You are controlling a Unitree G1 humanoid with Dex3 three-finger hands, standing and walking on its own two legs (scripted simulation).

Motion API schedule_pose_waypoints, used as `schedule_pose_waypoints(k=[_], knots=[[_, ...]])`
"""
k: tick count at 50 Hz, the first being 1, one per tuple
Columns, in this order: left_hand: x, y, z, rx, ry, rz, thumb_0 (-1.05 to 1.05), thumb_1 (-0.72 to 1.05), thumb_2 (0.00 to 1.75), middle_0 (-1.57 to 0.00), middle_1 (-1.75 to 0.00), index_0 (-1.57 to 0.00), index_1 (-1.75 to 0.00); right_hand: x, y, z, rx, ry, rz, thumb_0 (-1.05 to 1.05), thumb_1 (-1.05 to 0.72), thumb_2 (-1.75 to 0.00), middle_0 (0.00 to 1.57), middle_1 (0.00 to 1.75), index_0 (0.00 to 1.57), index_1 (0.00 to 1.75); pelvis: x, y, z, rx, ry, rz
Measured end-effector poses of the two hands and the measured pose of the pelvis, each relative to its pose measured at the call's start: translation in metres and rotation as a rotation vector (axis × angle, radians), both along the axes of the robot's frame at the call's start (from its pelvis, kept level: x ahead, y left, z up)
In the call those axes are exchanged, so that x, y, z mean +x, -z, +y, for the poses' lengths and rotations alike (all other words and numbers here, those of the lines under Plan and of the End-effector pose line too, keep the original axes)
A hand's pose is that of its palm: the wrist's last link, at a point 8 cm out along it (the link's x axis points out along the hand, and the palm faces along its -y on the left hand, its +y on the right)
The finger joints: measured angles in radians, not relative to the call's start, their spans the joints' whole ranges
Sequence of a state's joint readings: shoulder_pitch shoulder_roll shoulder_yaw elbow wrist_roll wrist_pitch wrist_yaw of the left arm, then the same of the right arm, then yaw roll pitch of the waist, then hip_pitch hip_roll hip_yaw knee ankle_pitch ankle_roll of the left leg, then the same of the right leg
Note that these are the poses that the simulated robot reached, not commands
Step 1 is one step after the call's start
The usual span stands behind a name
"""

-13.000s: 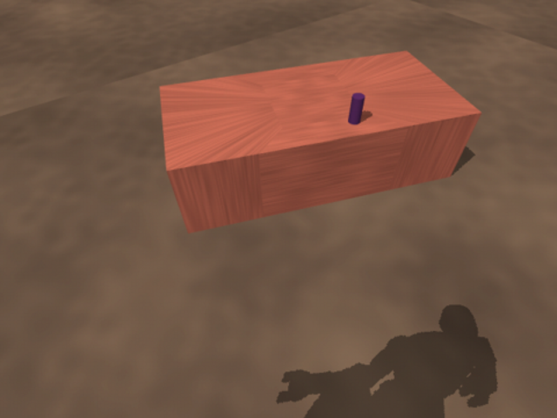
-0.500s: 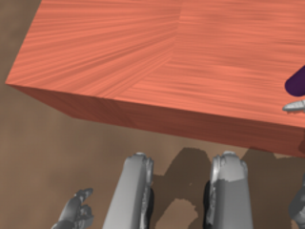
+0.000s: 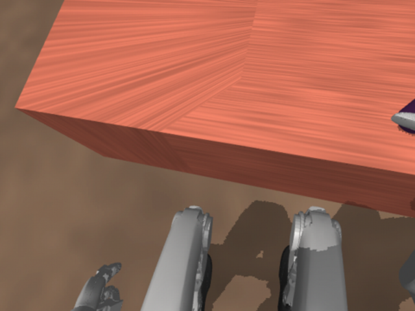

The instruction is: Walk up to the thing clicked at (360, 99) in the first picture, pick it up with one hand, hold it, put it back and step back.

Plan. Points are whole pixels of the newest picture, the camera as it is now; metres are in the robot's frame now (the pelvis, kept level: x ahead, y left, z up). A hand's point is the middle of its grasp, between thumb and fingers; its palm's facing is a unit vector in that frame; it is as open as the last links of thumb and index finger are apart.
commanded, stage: close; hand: right
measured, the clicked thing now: out of the picture +0.46 -0.32 +0.00
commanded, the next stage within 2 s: settle in 0.18 s
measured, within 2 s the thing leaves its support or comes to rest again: leaves its support in 0.54 s
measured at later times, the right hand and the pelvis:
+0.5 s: hand out of the picture +0.47 -0.32 +0.02, palm faces +0.38 +0.92 -0.01, open 7.4 cm; pelvis +0.00 +0.00 +0.01, yaw +0 degrees
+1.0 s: hand out of the picture +0.47 -0.34 +0.08, palm faces +0.40 +0.92 -0.01, open 7.3 cm; pelvis +0.02 -0.01 +0.08, yaw -1 degrees
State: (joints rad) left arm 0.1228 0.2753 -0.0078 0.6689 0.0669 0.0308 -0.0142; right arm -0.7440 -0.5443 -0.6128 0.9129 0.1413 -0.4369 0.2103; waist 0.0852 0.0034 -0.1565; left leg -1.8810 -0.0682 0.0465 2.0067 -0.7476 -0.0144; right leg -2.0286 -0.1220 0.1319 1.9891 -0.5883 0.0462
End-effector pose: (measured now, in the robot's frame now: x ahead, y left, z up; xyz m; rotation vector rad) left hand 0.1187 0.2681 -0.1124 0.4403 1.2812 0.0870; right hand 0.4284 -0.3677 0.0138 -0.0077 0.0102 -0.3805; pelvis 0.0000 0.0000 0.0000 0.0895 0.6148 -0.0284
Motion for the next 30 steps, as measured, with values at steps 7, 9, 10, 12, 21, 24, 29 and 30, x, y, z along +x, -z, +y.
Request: schedule_pose_waypoints(k=[7,9,10,12,21,24,29,30], knots=[[0.000,-0.003,0.001,0.004,0.002,0.003,0.00,0.93,0.88,-0.20,-0.30,-0.22,-0.29,-0.002,0.001,0.000,-0.001,0.002,0.006,-0.01,0.12,-0.54,0.98,0.76,0.97,0.77,0.000,-0.002,0.000,-0.001,0.003,0.002],[0.001,-0.003,0.001,0.005,0.004,0.004,0.00,0.93,0.88,-0.20,-0.30,-0.22,-0.29,-0.002,0.000,0.000,-0.002,0.002,0.002,-0.01,0.07,-0.60,1.02,0.81,1.00,0.81,0.001,-0.003,0.000,-0.002,0.004,0.003],[0.001,-0.003,0.001,0.006,0.005,0.004,0.00,0.93,0.87,-0.20,-0.30,-0.22,-0.29,-0.001,0.000,0.000,-0.002,0.002,0.003,-0.01,0.08,-0.63,1.01,0.83,0.99,0.83,0.001,-0.003,0.000,-0.002,0.004,0.003],[0.002,-0.002,0.001,0.005,0.007,0.004,0.00,0.93,0.87,-0.20,-0.30,-0.22,-0.29,-0.001,0.000,0.000,-0.001,0.004,0.003,-0.01,0.08,-0.70,0.99,0.86,0.97,0.86,0.001,-0.003,0.000,-0.002,0.003,0.005],[0.007,-0.004,0.001,0.003,-0.001,-0.005,0.00,0.93,0.87,-0.20,-0.30,-0.22,-0.29,0.000,-0.001,0.002,0.001,0.008,0.011,0.00,0.08,-1.02,0.92,1.04,0.90,1.05,0.003,-0.005,0.002,-0.002,0.001,0.003],[0.009,-0.008,0.000,0.002,-0.006,-0.009,0.00,0.93,0.87,-0.20,-0.30,-0.22,-0.29,0.000,-0.003,0.004,0.006,0.012,0.018,0.00,0.08,-1.08,0.90,1.09,0.88,1.10,0.004,-0.010,0.002,-0.002,0.002,0.002],[0.012,-0.020,-0.001,0.004,-0.012,-0.017,0.00,0.93,0.87,-0.20,-0.30,-0.22,-0.29,-0.001,-0.014,0.006,0.002,0.014,0.031,0.00,0.08,-1.14,0.88,1.14,0.87,1.15,0.006,-0.021,0.001,-0.001,0.006,0.000],[0.012,-0.023,-0.002,0.004,-0.014,-0.019,0.00,0.93,0.87,-0.20,-0.30,-0.22,-0.29,-0.001,-0.017,0.006,0.001,0.017,0.031,0.00,0.08,-1.14,0.88,1.14,0.87,1.15,0.007,-0.024,0.000,-0.001,0.006,-0.001]])
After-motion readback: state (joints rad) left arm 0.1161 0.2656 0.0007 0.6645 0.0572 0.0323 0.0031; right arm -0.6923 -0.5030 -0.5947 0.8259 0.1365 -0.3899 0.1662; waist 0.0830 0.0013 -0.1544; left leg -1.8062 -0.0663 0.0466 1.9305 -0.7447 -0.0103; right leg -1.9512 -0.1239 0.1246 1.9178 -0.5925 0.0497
